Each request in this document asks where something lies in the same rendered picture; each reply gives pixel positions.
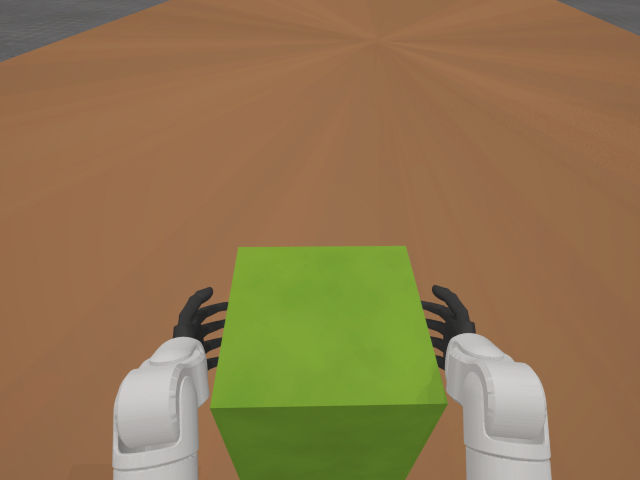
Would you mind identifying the carton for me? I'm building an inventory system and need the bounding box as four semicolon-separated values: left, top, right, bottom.
210;246;448;480

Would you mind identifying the right robot hand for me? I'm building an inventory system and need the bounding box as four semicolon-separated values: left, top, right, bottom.
421;285;476;370

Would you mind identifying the robot right forearm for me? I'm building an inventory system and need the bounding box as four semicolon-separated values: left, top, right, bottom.
445;333;552;480

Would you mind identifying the robot left forearm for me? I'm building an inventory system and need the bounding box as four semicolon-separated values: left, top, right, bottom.
112;337;210;480

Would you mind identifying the left robot hand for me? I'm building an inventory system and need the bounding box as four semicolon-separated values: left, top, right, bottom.
172;287;228;370

